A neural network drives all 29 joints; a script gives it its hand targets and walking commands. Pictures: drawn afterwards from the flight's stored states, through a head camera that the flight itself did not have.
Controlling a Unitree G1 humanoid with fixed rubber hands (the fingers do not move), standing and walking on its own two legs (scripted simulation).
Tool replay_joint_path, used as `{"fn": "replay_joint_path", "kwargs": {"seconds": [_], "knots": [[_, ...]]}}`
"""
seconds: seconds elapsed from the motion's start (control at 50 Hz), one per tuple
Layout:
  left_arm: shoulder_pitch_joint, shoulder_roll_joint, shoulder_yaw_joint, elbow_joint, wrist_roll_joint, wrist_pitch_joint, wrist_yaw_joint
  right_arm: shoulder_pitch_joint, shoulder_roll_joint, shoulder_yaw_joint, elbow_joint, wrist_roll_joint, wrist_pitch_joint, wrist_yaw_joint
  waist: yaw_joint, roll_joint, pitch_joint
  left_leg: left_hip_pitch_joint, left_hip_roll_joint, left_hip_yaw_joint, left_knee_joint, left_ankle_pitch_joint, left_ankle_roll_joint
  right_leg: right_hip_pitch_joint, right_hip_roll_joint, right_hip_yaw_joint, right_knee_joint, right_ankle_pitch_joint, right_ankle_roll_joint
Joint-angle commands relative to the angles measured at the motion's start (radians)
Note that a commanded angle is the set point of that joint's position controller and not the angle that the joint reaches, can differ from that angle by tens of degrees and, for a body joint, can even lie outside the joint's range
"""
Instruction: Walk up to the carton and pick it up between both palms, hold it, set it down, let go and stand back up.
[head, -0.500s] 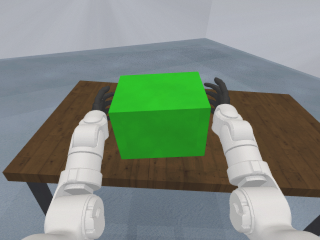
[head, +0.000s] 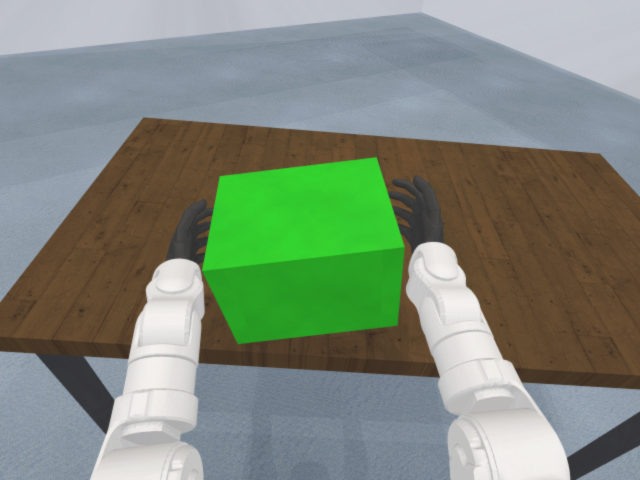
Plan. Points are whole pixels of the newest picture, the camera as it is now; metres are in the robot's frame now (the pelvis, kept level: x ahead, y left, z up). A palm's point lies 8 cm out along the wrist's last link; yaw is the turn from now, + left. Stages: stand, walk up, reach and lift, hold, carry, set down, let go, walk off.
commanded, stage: set down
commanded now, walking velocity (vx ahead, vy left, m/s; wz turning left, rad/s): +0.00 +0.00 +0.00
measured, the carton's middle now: (307, 250) +0.39 +0.03 +0.10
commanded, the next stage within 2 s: none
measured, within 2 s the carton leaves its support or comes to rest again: rests again in 1.86 s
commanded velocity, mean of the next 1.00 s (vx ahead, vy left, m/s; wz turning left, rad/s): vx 0.00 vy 0.00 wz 0.00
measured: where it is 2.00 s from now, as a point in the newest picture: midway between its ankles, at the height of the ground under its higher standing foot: outside the picture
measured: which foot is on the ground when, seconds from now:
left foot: down 0.00-1.00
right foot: down 0.00-1.00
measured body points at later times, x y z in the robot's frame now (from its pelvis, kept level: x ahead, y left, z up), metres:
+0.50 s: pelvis +0.00 +0.00 +0.00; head -0.03 +0.02 +0.45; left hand +0.36 +0.19 +0.12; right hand +0.40 -0.12 +0.14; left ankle +0.02 +0.16 -0.74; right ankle -0.02 -0.10 -0.74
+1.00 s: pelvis +0.01 +0.00 +0.00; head +0.04 -0.01 +0.45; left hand +0.38 +0.17 +0.08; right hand +0.44 -0.13 +0.09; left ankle +0.02 +0.16 -0.74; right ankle -0.02 -0.10 -0.74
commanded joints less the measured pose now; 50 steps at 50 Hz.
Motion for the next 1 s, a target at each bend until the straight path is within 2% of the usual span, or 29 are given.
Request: {"fn": "replay_joint_path", "kwargs": {"seconds": [0.0,0.02,0.06,0.08,0.14,0.18,0.2,0.22,0.24,0.26,0.28,0.3,0.34,0.36,0.4,0.44,0.46,0.48,0.5,0.6,0.64,0.72,0.78,0.8,0.84,0.86,0.88,0.9,0.98], "knots": [[-0.853,-0.594,-0.662,-0.488,-0.218,-0.129,-0.027,-0.758,0.540,0.557,-0.559,0.133,-0.092,0.124,0.043,0.097,-0.643,0.321,-0.077,0.033,0.115,0.604,-0.019,0.230,0.046,-0.050,-0.095,0.723,0.074],[-0.822,-0.590,-0.649,-0.467,-0.212,-0.115,-0.031,-0.774,0.520,0.552,-0.564,0.132,-0.083,0.124,0.054,0.087,-0.618,0.298,-0.073,0.031,0.103,0.561,-0.011,0.222,0.044,-0.046,-0.095,0.700,0.072],[-0.779,-0.550,-0.572,-0.378,-0.185,-0.082,-0.046,-0.745,0.506,0.531,-0.478,0.118,-0.045,0.124,0.075,0.036,-0.489,0.257,-0.071,0.039,0.060,0.414,0.022,0.180,0.026,-0.037,-0.119,0.592,0.082],[-0.760,-0.543,-0.549,-0.351,-0.171,-0.067,-0.054,-0.756,0.496,0.528,-0.487,0.111,-0.040,0.123,0.081,0.013,-0.472,0.256,-0.068,0.041,0.052,0.389,0.034,0.167,0.024,-0.040,-0.120,0.580,0.087],[-0.768,-0.528,-0.472,-0.283,-0.132,-0.039,-0.083,-0.741,0.480,0.456,-0.359,0.078,-0.024,0.137,0.079,0.003,-0.370,0.236,-0.060,0.050,0.006,0.286,0.048,0.116,0.021,-0.056,-0.139,0.419,0.088],[-0.801,-0.523,-0.433,-0.250,-0.122,-0.036,-0.093,-0.779,0.496,0.435,-0.338,0.059,-0.028,0.150,0.089,-0.015,-0.377,0.227,-0.060,0.058,-0.010,0.254,0.060,0.095,0.020,-0.059,-0.141,0.379,0.089],[-0.799,-0.529,-0.421,-0.231,-0.115,-0.038,-0.093,-0.798,0.491,0.423,-0.335,0.056,-0.036,0.156,0.100,-0.006,-0.382,0.205,-0.059,0.058,-0.012,0.251,0.058,0.100,0.022,-0.062,-0.138,0.365,0.085],[-0.815,-0.539,-0.420,-0.232,-0.110,-0.042,-0.095,-0.792,0.490,0.405,-0.307,0.045,-0.036,0.161,0.089,0.007,-0.366,0.213,-0.058,0.059,-0.013,0.260,0.051,0.084,0.023,-0.067,-0.139,0.357,0.084],[-0.810,-0.538,-0.410,-0.230,-0.106,-0.047,-0.095,-0.807,0.495,0.401,-0.305,0.039,-0.044,0.166,0.108,0.019,-0.373,0.199,-0.058,0.062,-0.010,0.274,0.052,0.088,0.022,-0.064,-0.136,0.364,0.081],[-0.815,-0.552,-0.423,-0.237,-0.105,-0.050,-0.092,-0.799,0.481,0.388,-0.269,0.037,-0.049,0.175,0.093,0.037,-0.386,0.213,-0.056,0.065,-0.020,0.275,0.042,0.081,0.031,-0.081,-0.136,0.334,0.074],[-0.812,-0.548,-0.411,-0.221,-0.091,-0.052,-0.089,-0.803,0.479,0.375,-0.255,0.028,-0.055,0.183,0.109,0.051,-0.368,0.203,-0.052,0.070,-0.020,0.272,0.042,0.064,0.029,-0.077,-0.140,0.314,0.067],[-0.813,-0.551,-0.398,-0.206,-0.089,-0.059,-0.090,-0.799,0.481,0.364,-0.241,0.018,-0.062,0.190,0.112,0.043,-0.367,0.200,-0.053,0.073,-0.024,0.258,0.046,0.064,0.030,-0.079,-0.144,0.288,0.067],[-0.824,-0.568,-0.412,-0.224,-0.087,-0.066,-0.079,-0.820,0.473,0.354,-0.230,0.011,-0.076,0.203,0.124,0.069,-0.387,0.217,-0.046,0.074,-0.022,0.279,0.033,0.045,0.038,-0.089,-0.142,0.259,0.054],[-0.830,-0.584,-0.439,-0.230,-0.095,-0.071,-0.069,-0.812,0.464,0.347,-0.220,0.006,-0.085,0.210,0.110,0.086,-0.402,0.239,-0.046,0.071,-0.014,0.307,0.021,0.023,0.043,-0.095,-0.143,0.272,0.046],[-0.812,-0.592,-0.434,-0.202,-0.074,-0.072,-0.059,-0.824,0.415,0.316,-0.187,-0.003,-0.105,0.223,0.117,0.125,-0.395,0.262,-0.035,0.072,-0.012,0.313,0.007,-0.014,0.044,-0.105,-0.153,0.233,0.028],[-0.790,-0.597,-0.429,-0.193,-0.060,-0.074,-0.049,-0.791,0.404,0.281,-0.127,-0.018,-0.112,0.235,0.117,0.136,-0.362,0.267,-0.031,0.075,-0.014,0.318,-0.001,-0.050,0.048,-0.108,-0.163,0.207,0.019],[-0.820,-0.608,-0.442,-0.200,-0.065,-0.083,-0.043,-0.793,0.399,0.267,-0.126,-0.026,-0.123,0.239,0.105,0.137,-0.377,0.270,-0.027,0.076,-0.015,0.299,-0.009,-0.054,0.049,-0.111,-0.166,0.187,0.013],[-0.806,-0.615,-0.452,-0.207,-0.069,-0.087,-0.037,-0.778,0.400,0.259,-0.109,-0.029,-0.126,0.244,0.106,0.146,-0.377,0.275,-0.026,0.073,-0.015,0.312,-0.012,-0.063,0.048,-0.113,-0.166,0.192,0.011],[-0.808,-0.623,-0.466,-0.199,-0.081,-0.093,-0.032,-0.779,0.397,0.259,-0.117,-0.035,-0.134,0.243,0.096,0.125,-0.400,0.292,-0.022,0.067,-0.006,0.331,-0.011,-0.069,0.052,-0.115,-0.167,0.206,0.011],[-0.779,-0.610,-0.433,-0.155,-0.064,-0.115,-0.020,-0.746,0.363,0.196,-0.023,-0.073,-0.152,0.251,0.092,0.111,-0.395,0.280,-0.019,0.075,0.000,0.356,-0.014,-0.082,0.049,-0.113,-0.177,0.211,0.009],[-0.776,-0.615,-0.441,-0.158,-0.069,-0.118,-0.018,-0.746,0.349,0.187,-0.030,-0.072,-0.161,0.253,0.082,0.117,-0.395,0.278,-0.017,0.072,0.001,0.366,-0.018,-0.083,0.052,-0.117,-0.175,0.219,0.006],[-0.800,-0.640,-0.462,-0.185,-0.092,-0.160,0.003,-0.791,0.387,0.235,-0.087,-0.062,-0.189,0.252,0.119,0.085,-0.508,0.284,-0.016,0.072,0.023,0.448,-0.011,-0.078,0.057,-0.106,-0.158,0.312,0.016],[-0.776,-0.635,-0.437,-0.148,-0.088,-0.175,0.015,-0.816,0.391,0.263,-0.095,-0.047,-0.199,0.252,0.149,0.041,-0.536,0.270,-0.015,0.071,0.037,0.478,0.003,-0.067,0.057,-0.093,-0.152,0.380,0.025],[-0.763,-0.636,-0.420,-0.141,-0.080,-0.178,0.016,-0.802,0.396,0.261,-0.071,-0.050,-0.194,0.254,0.151,0.043,-0.509,0.259,-0.016,0.072,0.038,0.480,0.005,-0.069,0.053,-0.087,-0.153,0.386,0.027],[-0.746,-0.608,-0.383,-0.120,-0.079,-0.186,0.015,-0.797,0.385,0.265,-0.075,-0.057,-0.194,0.254,0.166,0.002,-0.507,0.225,-0.021,0.074,0.027,0.458,0.023,-0.048,0.050,-0.081,-0.146,0.426,0.034],[-0.747,-0.612,-0.385,-0.119,-0.077,-0.191,0.013,-0.800,0.397,0.279,-0.089,-0.057,-0.198,0.252,0.165,-0.010,-0.523,0.208,-0.022,0.075,0.028,0.461,0.027,-0.024,0.047,-0.075,-0.133,0.480,0.041],[-0.745,-0.619,-0.390,-0.133,-0.079,-0.200,0.020,-0.810,0.403,0.294,-0.103,-0.048,-0.203,0.252,0.178,-0.013,-0.558,0.185,-0.026,0.076,0.029,0.470,0.029,-0.005,0.047,-0.070,-0.119,0.521,0.045],[-0.740,-0.619,-0.386,-0.120,-0.084,-0.202,0.018,-0.812,0.411,0.300,-0.110,-0.044,-0.205,0.246,0.171,-0.021,-0.561,0.163,-0.026,0.076,0.038,0.478,0.032,0.016,0.044,-0.065,-0.109,0.563,0.048],[-0.735,-0.641,-0.417,-0.166,-0.096,-0.229,0.034,-0.807,0.422,0.332,-0.135,-0.027,-0.222,0.249,0.177,-0.004,-0.647,0.167,-0.027,0.071,0.053,0.532,0.026,0.023,0.047,-0.067,-0.091,0.638,0.050]]}}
